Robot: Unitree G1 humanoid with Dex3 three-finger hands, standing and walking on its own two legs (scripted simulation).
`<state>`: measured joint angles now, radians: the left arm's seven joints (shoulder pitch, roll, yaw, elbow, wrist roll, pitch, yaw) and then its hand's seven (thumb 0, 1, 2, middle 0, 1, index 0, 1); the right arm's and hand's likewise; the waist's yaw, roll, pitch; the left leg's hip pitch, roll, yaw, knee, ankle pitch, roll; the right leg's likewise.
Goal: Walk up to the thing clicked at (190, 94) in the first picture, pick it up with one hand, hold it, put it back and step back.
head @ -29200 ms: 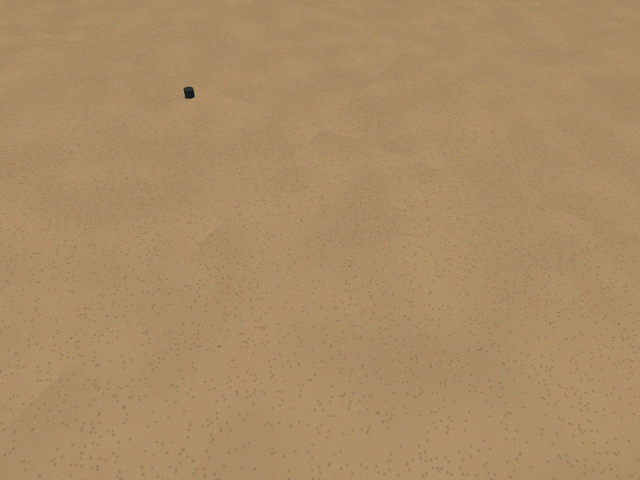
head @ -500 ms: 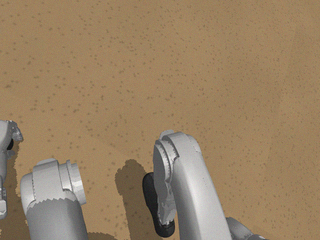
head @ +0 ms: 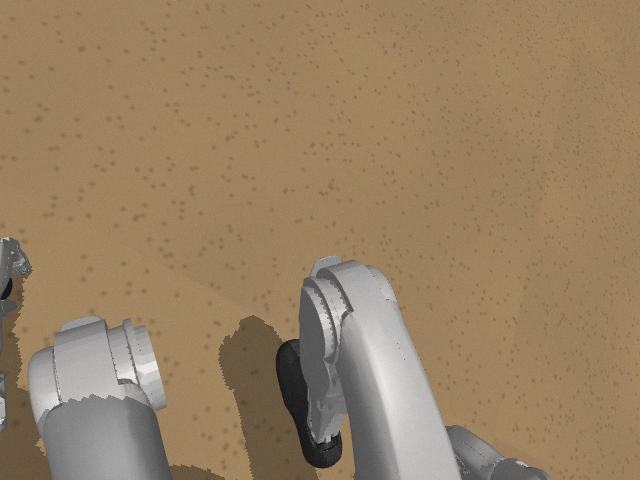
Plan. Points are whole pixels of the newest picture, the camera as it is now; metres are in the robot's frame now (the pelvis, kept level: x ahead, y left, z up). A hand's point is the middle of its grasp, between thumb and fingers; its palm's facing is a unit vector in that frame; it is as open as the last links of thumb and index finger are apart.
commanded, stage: open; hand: left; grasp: from above
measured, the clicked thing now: out of the picture +0.39 +0.30 -0.26
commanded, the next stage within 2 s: withdraw in 0.94 s
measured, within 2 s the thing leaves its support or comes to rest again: neither
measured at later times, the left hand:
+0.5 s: hand out of the picture +0.37 +0.28 -0.24, palm faces -0.44 -0.15 -0.88, open 10.8 cm
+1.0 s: hand out of the picture +0.37 +0.29 -0.25, palm faces -0.45 -0.17 -0.88, open 13.0 cm
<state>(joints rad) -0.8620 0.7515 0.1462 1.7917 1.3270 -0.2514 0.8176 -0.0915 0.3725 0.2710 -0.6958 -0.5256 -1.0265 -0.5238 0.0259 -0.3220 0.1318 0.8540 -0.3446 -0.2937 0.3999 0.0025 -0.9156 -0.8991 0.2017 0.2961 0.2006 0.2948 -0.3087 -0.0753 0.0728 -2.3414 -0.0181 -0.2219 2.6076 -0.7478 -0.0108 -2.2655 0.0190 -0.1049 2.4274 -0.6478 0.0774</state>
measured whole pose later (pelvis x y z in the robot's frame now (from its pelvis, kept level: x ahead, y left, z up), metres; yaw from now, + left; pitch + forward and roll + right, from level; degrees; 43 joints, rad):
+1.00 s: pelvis +0.00 +0.00 +0.00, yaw -1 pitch +25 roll -14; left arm -0.85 0.79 0.13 1.75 1.28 -0.24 0.78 0.00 -0.34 0.91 -0.16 -1.01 -0.18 -0.99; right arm 0.03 -0.34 0.16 0.84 -0.32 -0.35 0.43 0.00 -0.90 -0.90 0.20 0.30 0.20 0.30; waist -0.32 -0.10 0.12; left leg -2.33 -0.02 -0.24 2.61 -0.75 -0.01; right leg -2.24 0.02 -0.12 2.41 -0.65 0.08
